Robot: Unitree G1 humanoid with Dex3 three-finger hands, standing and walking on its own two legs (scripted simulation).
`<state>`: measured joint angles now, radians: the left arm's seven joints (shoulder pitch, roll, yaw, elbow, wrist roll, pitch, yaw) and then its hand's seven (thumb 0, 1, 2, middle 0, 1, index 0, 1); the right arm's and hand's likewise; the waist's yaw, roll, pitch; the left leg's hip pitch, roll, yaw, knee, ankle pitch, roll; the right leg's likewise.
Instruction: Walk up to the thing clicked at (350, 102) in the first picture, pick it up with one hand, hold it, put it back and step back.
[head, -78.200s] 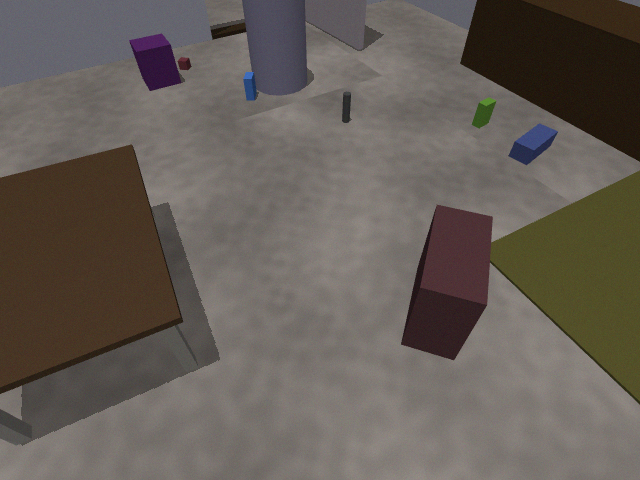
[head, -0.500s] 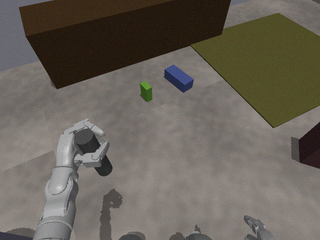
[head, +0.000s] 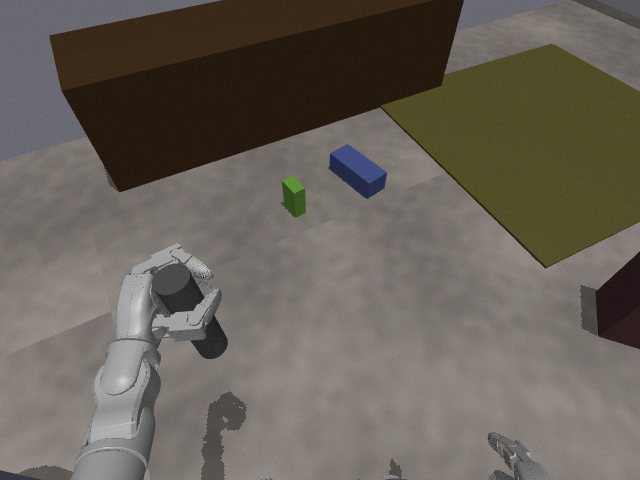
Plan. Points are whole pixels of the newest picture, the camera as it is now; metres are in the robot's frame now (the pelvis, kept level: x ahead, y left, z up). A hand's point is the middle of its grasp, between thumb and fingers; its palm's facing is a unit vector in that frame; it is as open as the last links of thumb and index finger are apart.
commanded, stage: hold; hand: left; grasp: from the side
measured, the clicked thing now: (194, 316) +0.33 +0.18 +0.01
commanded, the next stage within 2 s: none
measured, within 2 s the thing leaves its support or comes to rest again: neither
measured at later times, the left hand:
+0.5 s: hand (191, 307) +0.31 +0.17 +0.05, palm faces +0.04 -1.00 -0.01, open 5.9 cm
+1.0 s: hand (188, 295) +0.33 +0.17 +0.06, palm faces +0.04 -1.00 -0.01, open 5.9 cm
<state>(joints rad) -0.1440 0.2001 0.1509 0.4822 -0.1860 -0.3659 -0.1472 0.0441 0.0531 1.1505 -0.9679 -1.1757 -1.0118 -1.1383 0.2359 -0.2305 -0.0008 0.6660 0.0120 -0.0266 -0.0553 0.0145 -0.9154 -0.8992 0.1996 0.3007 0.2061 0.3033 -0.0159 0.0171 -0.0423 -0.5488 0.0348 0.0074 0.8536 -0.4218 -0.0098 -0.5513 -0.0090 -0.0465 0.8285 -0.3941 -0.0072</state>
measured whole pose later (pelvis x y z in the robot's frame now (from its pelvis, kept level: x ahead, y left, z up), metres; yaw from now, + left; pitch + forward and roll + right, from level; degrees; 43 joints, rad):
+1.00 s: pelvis +0.00 +0.00 +0.01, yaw +0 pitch +5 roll -1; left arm -0.15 0.20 0.16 0.49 -0.18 -0.36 -0.14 0.04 0.05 1.15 -0.97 -1.18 -1.01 -1.14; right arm 0.24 -0.23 0.00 0.68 0.02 -0.04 -0.05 0.01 -0.91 -0.90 0.20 0.30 0.21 0.30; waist -0.02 0.02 -0.03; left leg -0.49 0.03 0.01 0.80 -0.40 0.00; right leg -0.50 -0.01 -0.04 0.78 -0.37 0.00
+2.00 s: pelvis -0.01 +0.00 +0.01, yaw +0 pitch +5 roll -1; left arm -0.17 0.21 0.16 0.51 -0.18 -0.38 -0.14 0.04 0.06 1.15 -0.97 -1.18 -1.01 -1.14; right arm 0.24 -0.23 0.00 0.68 0.01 -0.04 -0.05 0.01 -0.91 -0.90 0.20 0.30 0.21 0.30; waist -0.02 0.01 -0.03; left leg -0.50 0.03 0.01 0.80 -0.38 -0.01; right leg -0.51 -0.01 -0.05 0.78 -0.36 -0.01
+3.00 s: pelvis -0.05 +0.00 -0.19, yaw -1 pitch +32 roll -2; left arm -0.57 0.29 0.34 1.02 -0.16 -0.74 -0.20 0.04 0.06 1.14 -0.97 -1.17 -1.02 -1.12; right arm 0.17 -0.27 0.00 0.70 -0.06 -0.05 0.05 0.01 -0.89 -0.90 0.20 0.30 0.20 0.30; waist -0.08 0.01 -0.20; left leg -1.62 0.03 -0.02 1.73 -0.67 0.00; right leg -1.62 -0.03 -0.05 1.70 -0.63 -0.01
